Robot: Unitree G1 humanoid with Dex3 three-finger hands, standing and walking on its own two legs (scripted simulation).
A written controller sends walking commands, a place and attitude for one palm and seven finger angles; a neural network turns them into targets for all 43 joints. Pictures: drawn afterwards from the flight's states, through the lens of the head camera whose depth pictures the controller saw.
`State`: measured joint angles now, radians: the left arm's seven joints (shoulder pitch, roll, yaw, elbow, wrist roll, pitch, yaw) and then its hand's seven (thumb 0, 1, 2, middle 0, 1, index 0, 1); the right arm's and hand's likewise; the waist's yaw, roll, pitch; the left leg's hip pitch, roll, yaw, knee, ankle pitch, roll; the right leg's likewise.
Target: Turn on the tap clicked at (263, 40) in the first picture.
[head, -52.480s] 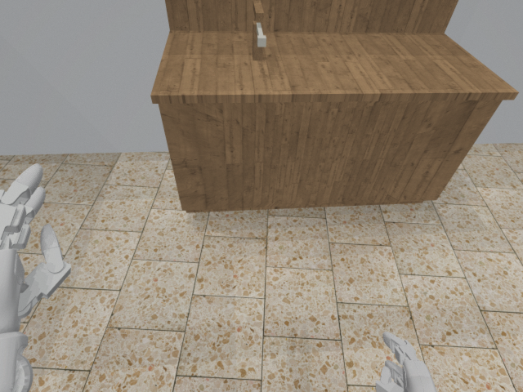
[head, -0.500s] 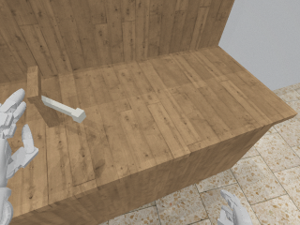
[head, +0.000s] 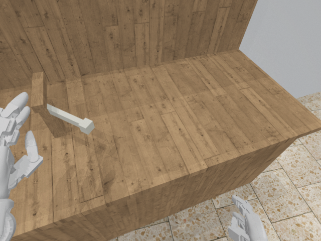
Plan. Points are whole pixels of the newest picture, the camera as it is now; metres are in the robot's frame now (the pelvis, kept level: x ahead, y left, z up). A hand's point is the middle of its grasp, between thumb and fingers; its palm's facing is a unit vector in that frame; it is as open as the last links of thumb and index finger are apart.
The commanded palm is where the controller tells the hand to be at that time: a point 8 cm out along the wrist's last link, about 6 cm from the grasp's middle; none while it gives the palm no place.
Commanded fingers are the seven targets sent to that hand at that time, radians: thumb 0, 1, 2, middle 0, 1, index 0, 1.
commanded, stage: shuffle to correct the standing spot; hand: left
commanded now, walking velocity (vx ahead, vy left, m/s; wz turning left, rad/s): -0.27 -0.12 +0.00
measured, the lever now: (86, 126) +0.37 +0.24 +0.06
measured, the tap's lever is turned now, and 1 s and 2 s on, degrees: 44 44 44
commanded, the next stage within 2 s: come to a stop and stand still in 0.16 s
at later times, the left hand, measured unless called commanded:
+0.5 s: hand (48, 184) +0.17 +0.21 +0.16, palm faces +0.39 -0.84 -0.38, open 7.4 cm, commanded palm +0.13 +0.25 +0.17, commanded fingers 0.00 0.90 0.90 -0.20 -0.30 -0.20 -0.30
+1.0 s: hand (2, 196) +0.15 +0.27 +0.15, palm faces +0.47 -0.82 -0.32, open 7.4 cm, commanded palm +0.10 +0.30 +0.17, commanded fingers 0.00 0.90 0.90 -0.20 -0.30 -0.20 -0.30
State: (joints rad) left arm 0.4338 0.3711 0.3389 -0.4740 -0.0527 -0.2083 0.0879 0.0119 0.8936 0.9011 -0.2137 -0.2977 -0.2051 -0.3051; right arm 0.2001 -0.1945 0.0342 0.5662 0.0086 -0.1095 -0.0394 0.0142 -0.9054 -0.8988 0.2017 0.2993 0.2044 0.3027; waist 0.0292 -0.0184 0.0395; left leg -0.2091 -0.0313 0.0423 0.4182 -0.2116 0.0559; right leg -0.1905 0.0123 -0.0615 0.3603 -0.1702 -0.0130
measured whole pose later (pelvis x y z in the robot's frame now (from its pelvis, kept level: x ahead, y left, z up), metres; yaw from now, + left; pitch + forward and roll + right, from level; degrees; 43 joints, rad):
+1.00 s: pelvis -0.05 +0.01 +0.00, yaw +2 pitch -2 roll -1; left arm 0.41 0.34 0.33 -0.42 -0.04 -0.19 0.13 0.01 0.89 0.90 -0.21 -0.30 -0.20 -0.30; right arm 0.24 -0.18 0.03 0.59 0.02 -0.11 -0.03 0.01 -0.91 -0.90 0.20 0.30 0.20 0.30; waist 0.05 -0.03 0.03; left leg -0.14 -0.04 0.01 0.46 -0.29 0.05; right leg -0.25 -0.03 -0.08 0.41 -0.12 0.00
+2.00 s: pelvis -0.08 +0.00 -0.01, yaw +0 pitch -3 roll +0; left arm 0.42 0.37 0.32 -0.31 -0.04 -0.26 0.06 0.01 0.89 0.90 -0.22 -0.30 -0.21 -0.31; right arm 0.26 -0.17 0.04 0.58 0.01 -0.14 -0.01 0.01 -0.91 -0.90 0.20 0.30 0.20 0.30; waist 0.02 -0.02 0.07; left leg -0.17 -0.03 0.04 0.49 -0.27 0.04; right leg -0.30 -0.02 -0.05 0.46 -0.14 -0.01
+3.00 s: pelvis -0.04 +0.02 +0.00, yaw +3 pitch -2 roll -1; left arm 0.42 0.37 0.36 -0.52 -0.04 -0.24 0.10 0.01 0.89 0.90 -0.21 -0.30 -0.21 -0.31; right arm 0.18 -0.18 0.02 0.57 0.00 -0.13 -0.01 0.01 -0.91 -0.90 0.20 0.30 0.20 0.30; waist 0.04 -0.05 0.10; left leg -0.13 -0.04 0.00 0.47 -0.31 0.05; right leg -0.23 -0.01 -0.06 0.40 -0.14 0.01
